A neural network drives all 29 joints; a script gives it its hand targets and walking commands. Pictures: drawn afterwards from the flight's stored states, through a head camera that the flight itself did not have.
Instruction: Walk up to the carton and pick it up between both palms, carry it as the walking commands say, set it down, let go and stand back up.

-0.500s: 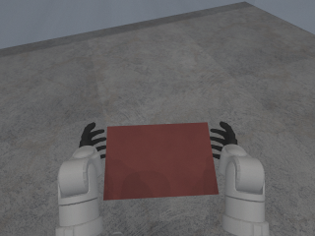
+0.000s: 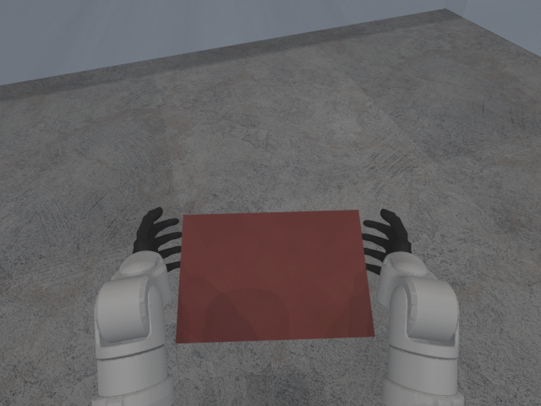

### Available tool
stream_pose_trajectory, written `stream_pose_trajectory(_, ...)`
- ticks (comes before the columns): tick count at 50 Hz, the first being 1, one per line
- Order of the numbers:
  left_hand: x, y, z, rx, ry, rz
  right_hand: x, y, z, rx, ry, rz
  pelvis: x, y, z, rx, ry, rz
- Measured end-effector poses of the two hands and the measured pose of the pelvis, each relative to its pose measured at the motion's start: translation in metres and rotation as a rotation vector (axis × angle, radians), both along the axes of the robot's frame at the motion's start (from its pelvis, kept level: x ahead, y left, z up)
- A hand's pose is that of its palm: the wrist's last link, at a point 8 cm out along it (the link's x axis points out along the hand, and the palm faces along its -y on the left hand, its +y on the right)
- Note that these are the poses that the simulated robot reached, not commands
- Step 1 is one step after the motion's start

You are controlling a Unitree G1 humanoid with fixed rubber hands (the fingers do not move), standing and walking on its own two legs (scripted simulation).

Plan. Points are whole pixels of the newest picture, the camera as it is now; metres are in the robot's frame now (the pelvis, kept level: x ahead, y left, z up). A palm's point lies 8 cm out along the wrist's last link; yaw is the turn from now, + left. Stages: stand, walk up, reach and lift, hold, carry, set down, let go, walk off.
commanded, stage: carry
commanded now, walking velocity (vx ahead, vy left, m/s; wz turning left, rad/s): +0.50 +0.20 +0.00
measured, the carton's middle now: (272, 279) +0.31 -0.01 -0.01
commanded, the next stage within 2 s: none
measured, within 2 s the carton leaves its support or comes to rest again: neither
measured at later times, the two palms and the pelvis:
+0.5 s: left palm (135, 134) +0.61 +0.25 +0.08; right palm (297, 132) +0.59 -0.07 +0.07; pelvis +0.32 +0.10 +0.01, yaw -4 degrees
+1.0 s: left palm (132, 50) +0.92 +0.32 +0.11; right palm (259, 48) +0.93 -0.01 +0.09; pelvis +0.64 +0.15 +0.02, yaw +1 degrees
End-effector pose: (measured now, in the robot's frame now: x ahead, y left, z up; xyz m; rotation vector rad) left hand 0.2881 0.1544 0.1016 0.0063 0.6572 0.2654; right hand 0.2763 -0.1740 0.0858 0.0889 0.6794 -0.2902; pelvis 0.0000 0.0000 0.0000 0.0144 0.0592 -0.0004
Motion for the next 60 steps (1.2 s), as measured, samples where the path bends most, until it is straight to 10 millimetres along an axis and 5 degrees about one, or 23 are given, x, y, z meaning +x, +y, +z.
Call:
stream_pose_trajectory(7,0.064,0.027,0.005,0.023,0.081,0.097,0.090,0.029,0.003,0.011,0.077,0.064,0.079,0.009,0.022,0.027,0.010,0.016)
stream_pose_trajectory(14,0.163,0.056,0.013,0.010,0.029,0.080,0.184,0.057,0.009,0.018,0.022,0.055,0.168,0.043,0.022,0.039,0.012,0.004)
stream_pose_trajectory(20,0.266,0.087,-0.012,-0.027,0.007,0.006,0.265,0.087,-0.004,-0.013,-0.001,-0.006,0.260,0.087,-0.005,0.026,0.001,-0.031)
stream_pose_trajectory(25,0.320,0.100,-0.026,-0.041,0.121,0.012,0.314,0.101,-0.011,-0.035,0.115,-0.023,0.316,0.105,0.011,0.009,0.022,-0.064)
stream_pose_trajectory(31,0.401,0.106,-0.007,-0.043,0.065,-0.016,0.389,0.107,0.008,-0.040,0.060,-0.043,0.391,0.114,0.019,0.001,0.035,-0.059)
stream_pose_trajectory(36,0.468,0.111,0.003,-0.020,-0.008,-0.001,0.465,0.112,0.009,-0.016,-0.012,-0.013,0.465,0.113,0.004,0.006,0.009,-0.023)
stream_pose_trajectory(45,0.556,0.145,0.002,0.013,0.088,0.107,0.587,0.147,0.003,0.000,0.078,0.079,0.576,0.124,0.021,0.025,0.019,0.013)
stream_pose_trajectory(52,0.663,0.176,0.008,0.003,0.034,0.085,0.686,0.177,0.006,0.010,0.021,0.063,0.668,0.162,0.019,0.039,0.019,0.004)
stream_pose_trajectory(57,0.751,0.202,-0.014,-0.031,0.013,0.019,0.754,0.202,-0.004,-0.018,0.000,0.009,0.743,0.199,-0.004,0.025,0.009,-0.025)
stream_pose_trajectory(60,0.779,0.211,-0.027,-0.053,0.087,0.028,0.781,0.211,-0.011,-0.039,0.076,0.000,0.771,0.208,0.005,0.016,0.019,-0.044)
